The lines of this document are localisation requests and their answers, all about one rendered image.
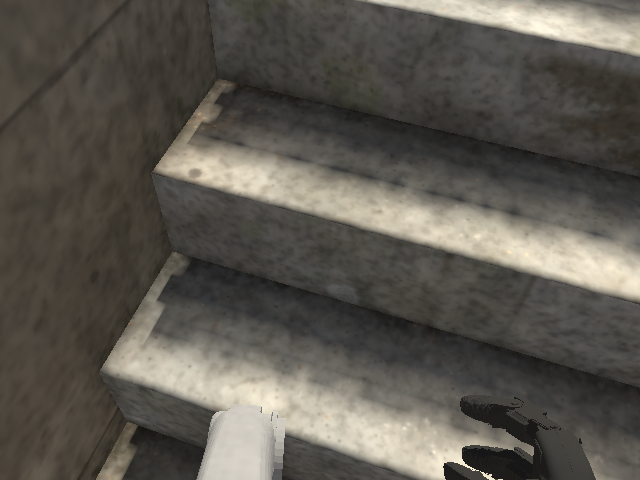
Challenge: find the robot right hand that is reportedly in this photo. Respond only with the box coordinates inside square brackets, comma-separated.
[443, 395, 596, 480]

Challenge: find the robot left shin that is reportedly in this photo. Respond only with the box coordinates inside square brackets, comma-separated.
[207, 411, 225, 441]

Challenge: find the robot left thigh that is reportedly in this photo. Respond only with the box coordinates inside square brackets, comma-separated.
[196, 404, 286, 480]

